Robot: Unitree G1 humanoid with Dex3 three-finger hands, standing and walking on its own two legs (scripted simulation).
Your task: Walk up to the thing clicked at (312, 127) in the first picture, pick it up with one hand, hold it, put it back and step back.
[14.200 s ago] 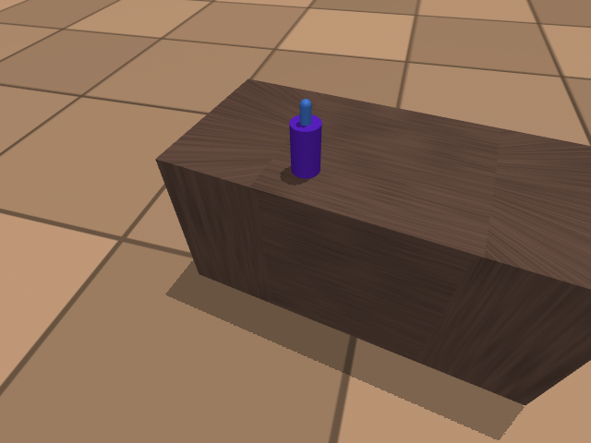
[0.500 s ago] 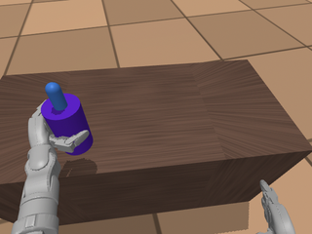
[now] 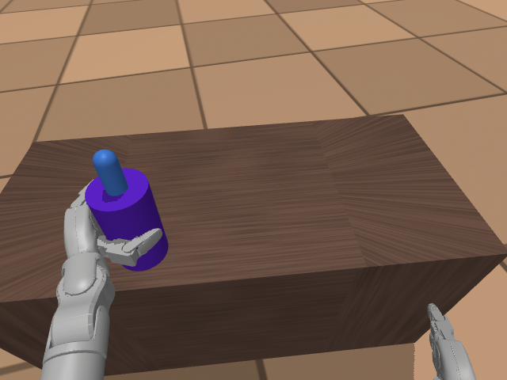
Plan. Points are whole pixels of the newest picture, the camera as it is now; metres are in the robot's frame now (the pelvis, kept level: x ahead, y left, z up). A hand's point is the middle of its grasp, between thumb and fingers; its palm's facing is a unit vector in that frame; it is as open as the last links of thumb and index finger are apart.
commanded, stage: lift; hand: left
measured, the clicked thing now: (126, 209) +0.36 +0.20 +0.13
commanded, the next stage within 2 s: hold in 0.30 s
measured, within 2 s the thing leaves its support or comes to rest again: neither
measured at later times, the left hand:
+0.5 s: hand (120, 225) +0.33 +0.20 +0.12, palm faces +0.29 -0.96 -0.02, open 11.3 cm
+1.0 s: hand (121, 220) +0.33 +0.19 +0.14, palm faces +0.27 -0.96 -0.01, open 11.3 cm
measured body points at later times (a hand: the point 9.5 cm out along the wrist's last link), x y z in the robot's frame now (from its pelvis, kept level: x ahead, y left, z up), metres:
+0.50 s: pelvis -0.01 +0.01 +0.01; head -0.01 +0.00 +0.46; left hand +0.31 +0.25 +0.13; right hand +0.16 -0.25 -0.03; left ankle +0.03 +0.12 -0.70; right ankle +0.01 -0.14 -0.70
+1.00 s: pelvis +0.01 +0.01 +0.02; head -0.01 +0.00 +0.47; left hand +0.31 +0.24 +0.14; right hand +0.17 -0.25 -0.03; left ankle +0.03 +0.12 -0.70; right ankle +0.01 -0.14 -0.70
